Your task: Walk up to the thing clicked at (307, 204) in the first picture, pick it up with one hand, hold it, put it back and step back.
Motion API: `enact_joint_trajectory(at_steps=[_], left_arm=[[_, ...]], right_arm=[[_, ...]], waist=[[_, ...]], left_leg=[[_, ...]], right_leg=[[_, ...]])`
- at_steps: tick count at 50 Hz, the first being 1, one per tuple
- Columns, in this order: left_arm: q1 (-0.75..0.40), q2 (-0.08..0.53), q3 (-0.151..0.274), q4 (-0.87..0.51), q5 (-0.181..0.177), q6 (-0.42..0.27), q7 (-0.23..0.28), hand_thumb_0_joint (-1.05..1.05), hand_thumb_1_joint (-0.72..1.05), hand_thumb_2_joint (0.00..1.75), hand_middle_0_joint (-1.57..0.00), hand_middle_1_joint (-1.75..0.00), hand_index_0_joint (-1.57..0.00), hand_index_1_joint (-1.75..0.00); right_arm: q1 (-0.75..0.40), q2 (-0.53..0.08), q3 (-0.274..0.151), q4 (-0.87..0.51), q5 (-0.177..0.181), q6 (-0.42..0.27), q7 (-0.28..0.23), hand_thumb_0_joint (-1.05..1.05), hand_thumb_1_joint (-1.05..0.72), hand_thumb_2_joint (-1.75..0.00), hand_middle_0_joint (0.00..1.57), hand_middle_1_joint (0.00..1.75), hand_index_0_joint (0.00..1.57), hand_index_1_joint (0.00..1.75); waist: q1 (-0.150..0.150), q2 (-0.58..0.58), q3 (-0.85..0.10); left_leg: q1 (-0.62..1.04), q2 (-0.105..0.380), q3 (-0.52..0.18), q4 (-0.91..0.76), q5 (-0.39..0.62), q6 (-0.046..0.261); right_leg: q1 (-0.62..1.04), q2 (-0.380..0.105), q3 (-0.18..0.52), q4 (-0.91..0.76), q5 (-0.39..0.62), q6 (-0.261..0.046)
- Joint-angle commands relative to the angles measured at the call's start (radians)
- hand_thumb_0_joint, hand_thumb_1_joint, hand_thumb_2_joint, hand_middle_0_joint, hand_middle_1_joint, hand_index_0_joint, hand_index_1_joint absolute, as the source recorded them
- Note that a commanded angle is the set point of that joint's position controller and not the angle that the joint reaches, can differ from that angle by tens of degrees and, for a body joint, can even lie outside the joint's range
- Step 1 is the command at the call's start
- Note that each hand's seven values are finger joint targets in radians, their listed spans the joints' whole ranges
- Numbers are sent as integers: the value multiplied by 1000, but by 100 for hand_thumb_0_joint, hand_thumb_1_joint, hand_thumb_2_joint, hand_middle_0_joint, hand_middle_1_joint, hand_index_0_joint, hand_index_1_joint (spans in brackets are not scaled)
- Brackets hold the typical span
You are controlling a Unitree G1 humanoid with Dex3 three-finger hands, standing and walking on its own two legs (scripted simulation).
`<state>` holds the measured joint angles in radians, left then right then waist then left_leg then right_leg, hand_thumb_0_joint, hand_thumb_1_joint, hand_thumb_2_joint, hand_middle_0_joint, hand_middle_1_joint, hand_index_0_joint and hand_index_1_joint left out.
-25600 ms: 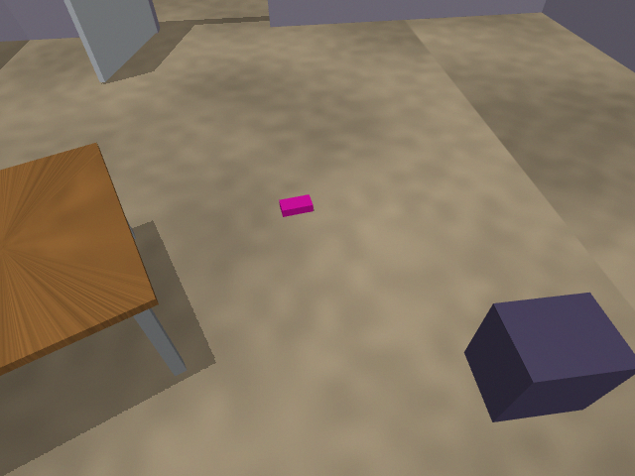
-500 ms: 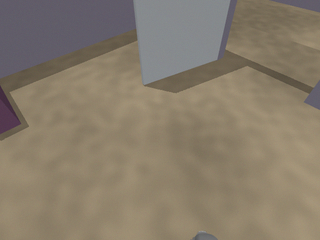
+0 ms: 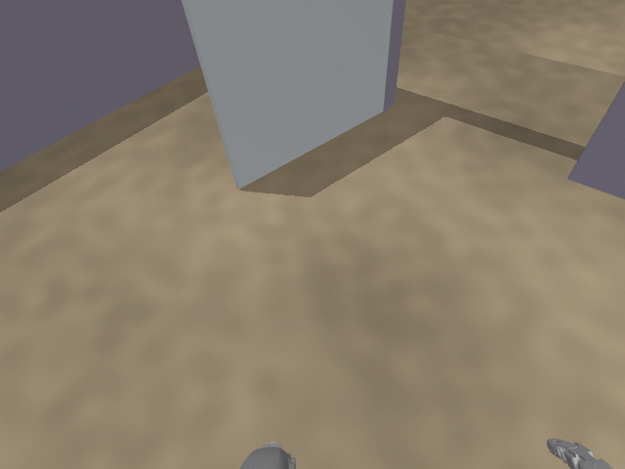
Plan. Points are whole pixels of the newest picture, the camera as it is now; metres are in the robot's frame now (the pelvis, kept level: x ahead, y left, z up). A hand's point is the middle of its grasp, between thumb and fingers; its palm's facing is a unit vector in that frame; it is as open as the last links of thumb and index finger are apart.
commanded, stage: walk up
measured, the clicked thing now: out of the picture -0.52 +0.37 -0.74
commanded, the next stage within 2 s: stand in 1.76 s
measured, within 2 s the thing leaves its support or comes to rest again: neither
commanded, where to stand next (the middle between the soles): +0.13 +0.02 m, yaw -11 degrees
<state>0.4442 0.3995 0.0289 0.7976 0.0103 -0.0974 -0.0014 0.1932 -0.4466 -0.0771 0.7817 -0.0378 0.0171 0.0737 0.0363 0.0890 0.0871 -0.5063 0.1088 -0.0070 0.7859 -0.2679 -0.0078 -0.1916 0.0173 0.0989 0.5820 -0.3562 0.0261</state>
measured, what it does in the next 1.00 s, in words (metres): steps on the spot: left foot, then right foot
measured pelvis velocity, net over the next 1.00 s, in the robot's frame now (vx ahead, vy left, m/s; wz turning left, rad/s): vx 0.05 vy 0.05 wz -0.25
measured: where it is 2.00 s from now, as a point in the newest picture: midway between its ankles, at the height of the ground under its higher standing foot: outside the picture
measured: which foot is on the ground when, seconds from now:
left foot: up 0.00-0.04, down 0.06-1.00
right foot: down 0.00-0.08, up 0.10-0.58, down 0.60-1.00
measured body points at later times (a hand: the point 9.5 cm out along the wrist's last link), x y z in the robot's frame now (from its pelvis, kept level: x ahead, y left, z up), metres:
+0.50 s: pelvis +0.06 +0.08 +0.00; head +0.10 +0.09 +0.45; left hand +0.18 +0.39 -0.12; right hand +0.05 -0.24 -0.10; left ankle +0.12 +0.15 -0.72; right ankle +0.08 -0.07 -0.70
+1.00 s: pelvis +0.05 +0.05 +0.01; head +0.05 +0.06 +0.46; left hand +0.22 +0.31 -0.12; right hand +0.03 -0.27 -0.11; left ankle +0.09 +0.17 -0.72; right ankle +0.05 -0.05 -0.72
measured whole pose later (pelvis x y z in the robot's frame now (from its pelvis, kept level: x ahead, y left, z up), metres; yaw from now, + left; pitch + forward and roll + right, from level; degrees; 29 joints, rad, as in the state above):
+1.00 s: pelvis +0.05 +0.05 +0.01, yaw -15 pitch -3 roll +0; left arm 0.16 0.37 0.02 0.98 0.02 -0.01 -0.03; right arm 0.24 -0.38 -0.01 1.00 -0.02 -0.04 0.02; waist 0.00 -0.03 0.04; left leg -0.20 0.05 0.09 0.54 -0.28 -0.01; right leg -0.23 0.03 0.02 0.55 -0.26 -0.03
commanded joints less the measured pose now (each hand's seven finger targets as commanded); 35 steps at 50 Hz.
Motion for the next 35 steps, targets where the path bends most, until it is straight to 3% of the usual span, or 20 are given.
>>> enact_joint_trajectory(at_steps=[1, 2, 3, 4, 5, 6, 8, 9, 10, 15, 19, 22, 24, 27, 29, 30, 31, 32, 33, 35], left_arm=[[-68, 300, 88, -88, -2, -6, 35, 0, 90, 90, -20, -30, -20, -30], [-54, 243, 68, -96, -4, -2, 40, 0, 90, 90, -20, -30, -20, -30], [19, 156, 41, -102, -14, -1, 42, 0, 90, 90, -20, -30, -20, -30], [84, 146, 30, -81, -15, 12, 53, 0, 90, 90, -20, -30, -20, -30], [88, 227, 57, -47, -11, 26, 62, 0, 90, 90, -20, -30, -20, -30], [48, 260, 59, -33, -7, 30, 61, 0, 90, 90, -20, -30, -20, -30], [11, 250, 67, -9, -18, 35, 45, 0, 90, 90, -20, -30, -20, -30], [28, 234, 66, 4, -23, 41, 35, 0, 90, 90, -20, -30, -20, -30], [48, 218, 65, 16, -25, 49, 28, 0, 90, 90, -20, -30, -20, -30], [-34, 197, 60, 16, -8, 77, 15, 0, 90, 90, -20, -30, -20, -30], [-124, 191, 59, -3, -4, 93, 12, 0, 90, 90, -20, -30, -20, -30], [-132, 186, 57, 9, -4, 103, 9, 0, 90, 90, -20, -30, -20, -30], [-146, 184, 58, 11, -1, 104, 5, 0, 90, 90, -20, -30, -20, -30], [-128, 173, 59, 32, 5, 100, 2, 0, 90, 90, -20, -30, -20, -30], [-103, 178, 65, 58, 16, 90, 4, 0, 90, 90, -20, -30, -20, -30], [-119, 198, 72, 61, 21, 83, 7, 0, 90, 90, -20, -30, -20, -30], [-127, 244, 87, 55, 30, 73, 10, 0, 90, 90, -20, -30, -20, -30], [-195, 281, 84, 35, 23, 66, 12, 0, 90, 90, -20, -30, -20, -30], [-236, 298, 82, 33, 24, 70, 9, 0, 90, 90, -20, -30, -20, -30], [-266, 249, 66, 33, 17, 75, 8, 0, 90, 90, -20, -30, -20, -30]], right_arm=[[73, -141, -59, -64, 2, -60, -21, 0, -90, -90, 20, 30, 20, 30], [167, -185, -75, -36, -4, -68, -30, 0, -90, -90, 20, 30, 20, 30], [224, -266, -98, -31, -14, -75, -39, 0, -90, -90, 20, 30, 20, 30], [157, -279, -96, -57, 6, -69, -44, 0, -90, -90, 20, 30, 20, 30], [122, -309, -105, -59, 34, -62, -45, 0, -90, -90, 20, 30, 20, 30], [89, -274, -99, -62, 40, -58, -44, 0, -90, -90, 20, 30, 20, 30], [42, -191, -64, -73, 27, -61, -50, 0, -90, -90, 20, 30, 20, 30], [36, -187, -55, -65, 30, -68, -53, 0, -90, -90, 20, 30, 20, 30], [30, -191, -51, -58, 31, -74, -57, 0, -90, -90, 20, 30, 20, 30], [81, -188, -43, -37, 35, -86, -69, 0, -90, -90, 20, 30, 20, 30], [127, -205, -50, -17, 30, -82, -81, 0, -90, -90, 20, 30, 20, 30], [103, -205, -52, -23, 26, -76, -86, 0, -90, -90, 20, 30, 20, 30], [82, -209, -52, -24, 22, -68, -86, 0, -90, -90, 20, 30, 20, 30], [53, -215, -49, -23, 21, -55, -80, 0, -90, -90, 20, 30, 20, 30], [24, -198, -35, -20, 22, -46, -74, 0, -90, -90, 20, 30, 20, 30], [38, -163, -22, -11, 24, -44, -72, 0, -90, -90, 20, 30, 20, 30], [64, -118, -7, -10, 28, -44, -70, 0, -90, -90, 20, 30, 20, 30], [35, -97, 2, -3, 33, -38, -72, 0, -90, -90, 20, 30, 20, 30], [4, -144, -13, 17, 28, -36, -80, 0, -90, -90, 20, 30, 20, 30], [12, -155, -15, 53, 37, -45, -71, 0, -90, -90, 20, 30, 20, 30]], waist=[[-95, -221, -82], [-138, -83, -128], [-153, 172, -177], [-74, 183, -143], [-80, 149, -154], [-70, 104, -78], [-54, 83, -7], [-42, 97, -4], [-28, 97, -13], [-49, 40, -49], [-70, 35, -56], [-58, 27, -80], [-56, 37, -95], [-43, 40, -121], [-15, -8, -127], [-15, -73, -128], [-24, -236, -133], [-26, -278, -60], [-23, -265, -28], [-41, -217, 11]], left_leg=[[307, -37, 38, -182, 105, 40], [430, -38, 10, -252, 127, 61], [531, 160, -240, -367, 160, 106], [506, 316, -452, -438, 225, 142], [448, 367, -519, -467, 78, 210], [346, 332, -472, -491, 19, 223], [237, 190, -221, -495, 110, 142], [226, 157, -151, -489, 142, 111], [210, 145, -115, -488, 124, 114], [344, 193, -92, -481, 153, 142], [406, 235, -80, -433, 396, 125], [377, 241, -47, -398, 448, 121], [357, 234, -35, -372, 420, 122], [318, 245, -40, -328, 266, 170], [225, 207, 0, -260, 79, 144], [166, 170, 26, -218, 1, 101], [66, 96, 83, -90, -89, 53], [30, -43, 100, -32, -272, 9], [149, -23, 39, 44, -328, 13], [195, -39, 37, -29, -281, 20]], right_leg=[[-177, -183, 113, 30, 447, -174], [-217, -112, 52, 220, 390, -128], [-339, 16, -25, 473, 161, -72], [-434, 75, -46, 562, -172, -44], [-396, 16, -6, 645, -200, -56], [-396, -9, -3, 686, -159, -62], [-339, -32, 22, 625, -52, -66], [-319, -33, 16, 587, -9, -67], [-298, -23, 5, 571, 30, -63], [-335, -18, 34, 409, 47, -31], [-333, -27, 20, 322, 15, -32], [-257, -36, -23, 277, 6, -47], [-203, -40, -64, 218, -11, -54], [-115, -33, -104, 107, -42, -66], [9, -18, -97, -49, 23, -91], [57, -46, -15, -117, 41, -111], [99, -186, 233, -194, 59, -157], [-15, -302, 413, -267, -55, -252], [-182, -338, 421, -272, -116, -298], [-230, -247, 277, -266, -134, -238]])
